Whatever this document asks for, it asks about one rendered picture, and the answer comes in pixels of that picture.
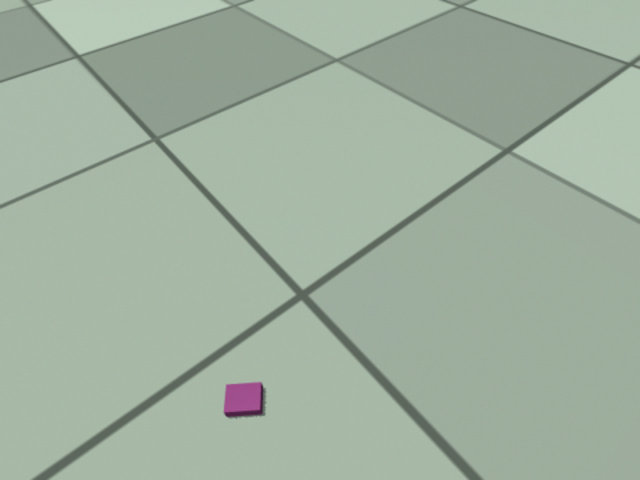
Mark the small box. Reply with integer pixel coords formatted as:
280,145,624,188
224,382,263,417

